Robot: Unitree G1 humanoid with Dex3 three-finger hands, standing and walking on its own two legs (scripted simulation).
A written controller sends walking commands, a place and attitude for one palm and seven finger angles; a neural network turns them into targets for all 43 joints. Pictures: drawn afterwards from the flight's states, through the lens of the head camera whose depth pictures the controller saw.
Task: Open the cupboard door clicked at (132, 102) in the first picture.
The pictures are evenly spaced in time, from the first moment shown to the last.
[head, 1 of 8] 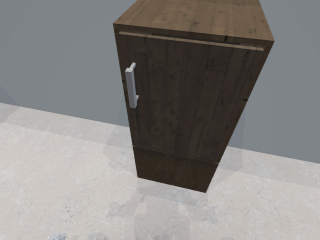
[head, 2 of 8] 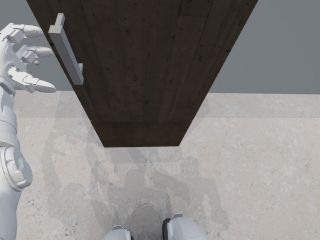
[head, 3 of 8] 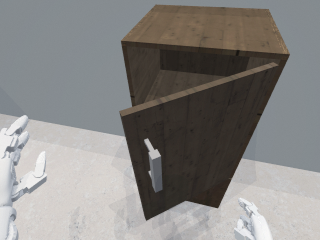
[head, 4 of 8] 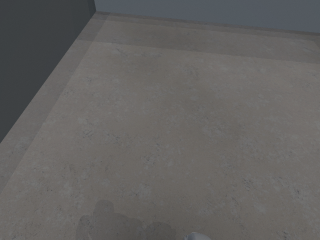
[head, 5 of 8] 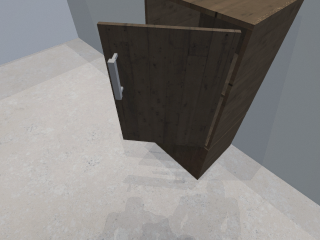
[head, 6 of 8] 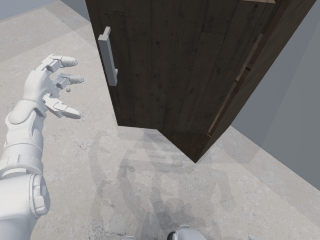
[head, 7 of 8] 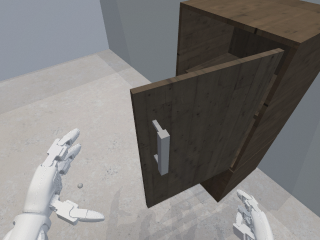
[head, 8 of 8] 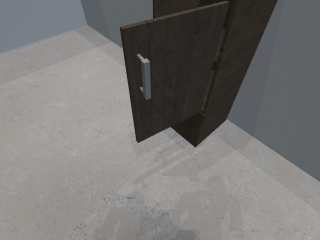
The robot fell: no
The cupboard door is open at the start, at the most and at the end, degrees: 0 79 79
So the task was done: yes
